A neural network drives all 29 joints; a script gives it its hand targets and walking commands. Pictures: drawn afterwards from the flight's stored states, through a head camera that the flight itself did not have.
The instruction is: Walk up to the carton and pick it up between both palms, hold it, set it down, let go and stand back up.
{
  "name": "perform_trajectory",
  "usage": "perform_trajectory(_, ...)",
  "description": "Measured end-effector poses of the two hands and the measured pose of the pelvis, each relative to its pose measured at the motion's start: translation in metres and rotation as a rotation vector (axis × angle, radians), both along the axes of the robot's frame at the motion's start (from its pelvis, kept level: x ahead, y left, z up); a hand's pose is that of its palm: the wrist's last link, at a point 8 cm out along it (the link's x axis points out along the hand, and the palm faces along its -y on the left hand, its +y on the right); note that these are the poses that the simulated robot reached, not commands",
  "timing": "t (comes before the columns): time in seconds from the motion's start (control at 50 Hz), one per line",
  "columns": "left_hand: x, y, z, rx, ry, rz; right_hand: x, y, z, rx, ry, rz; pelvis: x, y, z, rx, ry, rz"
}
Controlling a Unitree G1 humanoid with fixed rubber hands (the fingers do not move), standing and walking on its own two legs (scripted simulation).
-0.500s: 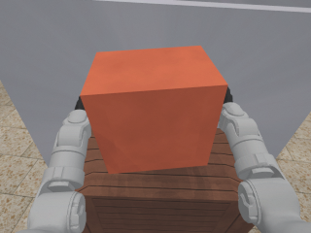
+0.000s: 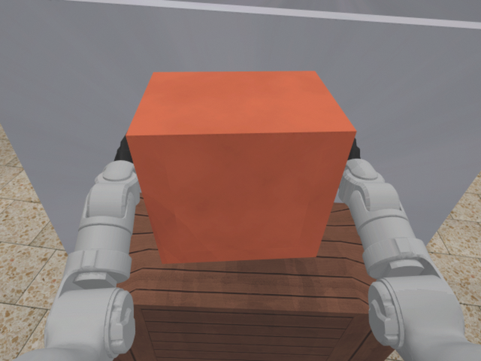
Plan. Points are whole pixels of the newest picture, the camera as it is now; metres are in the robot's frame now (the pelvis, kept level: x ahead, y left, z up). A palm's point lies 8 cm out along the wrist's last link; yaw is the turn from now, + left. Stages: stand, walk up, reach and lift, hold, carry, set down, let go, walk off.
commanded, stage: hold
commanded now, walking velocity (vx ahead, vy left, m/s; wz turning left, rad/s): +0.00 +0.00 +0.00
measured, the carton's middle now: (237, 168) +0.39 +0.03 +0.17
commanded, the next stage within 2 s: none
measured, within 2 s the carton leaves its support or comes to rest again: neither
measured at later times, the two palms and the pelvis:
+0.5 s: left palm (124, 173) +0.34 +0.22 +0.18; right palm (351, 162) +0.38 -0.15 +0.21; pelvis +0.00 +0.00 +0.00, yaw +0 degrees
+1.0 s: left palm (132, 172) +0.36 +0.21 +0.17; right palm (348, 165) +0.39 -0.16 +0.19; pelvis +0.01 -0.01 +0.00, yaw +0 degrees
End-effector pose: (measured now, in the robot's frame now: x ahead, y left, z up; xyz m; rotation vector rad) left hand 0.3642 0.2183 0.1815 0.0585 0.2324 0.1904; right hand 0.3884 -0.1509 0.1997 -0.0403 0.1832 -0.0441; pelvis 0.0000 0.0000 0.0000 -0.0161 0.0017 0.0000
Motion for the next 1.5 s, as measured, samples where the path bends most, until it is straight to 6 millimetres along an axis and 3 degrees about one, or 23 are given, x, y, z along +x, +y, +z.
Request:
perform_trajectory(0.14,0.002,-0.004,-0.006,0.028,0.020,0.000,0.005,-0.004,-0.007,0.005,0.017,0.006,0.004,-0.003,0.000,0.004,-0.002,0.000)
perform_trajectory(0.44,-0.016,-0.003,-0.002,0.026,0.000,0.003,-0.007,-0.002,0.009,0.004,-0.025,0.016,0.000,-0.003,0.000,0.003,-0.024,0.000)
perform_trajectory(0.68,-0.019,0.003,0.016,-0.009,-0.042,-0.005,-0.016,0.002,0.014,-0.005,-0.050,0.013,-0.008,0.000,0.000,0.000,-0.035,0.000)
perform_trajectory(0.96,-0.001,-0.005,-0.010,0.021,0.009,-0.008,0.004,-0.004,-0.005,-0.006,-0.013,0.007,0.003,-0.004,0.001,0.006,-0.020,-0.001)
perform_trajectory(1.12,-0.001,-0.012,-0.009,0.056,0.003,-0.008,0.007,-0.012,-0.006,0.002,-0.026,0.014,0.014,-0.008,0.001,0.012,-0.010,-0.001)
perform_trajectory(1.38,-0.020,-0.004,-0.003,0.038,-0.014,-0.001,-0.008,-0.004,0.007,-0.006,-0.047,0.025,0.006,-0.005,0.001,0.008,-0.026,-0.001)
perform_trajectory(1.5,-0.026,-0.001,0.010,0.016,-0.047,0.005,-0.018,0.000,0.012,-0.010,-0.068,0.021,-0.001,-0.002,0.000,0.004,-0.036,-0.001)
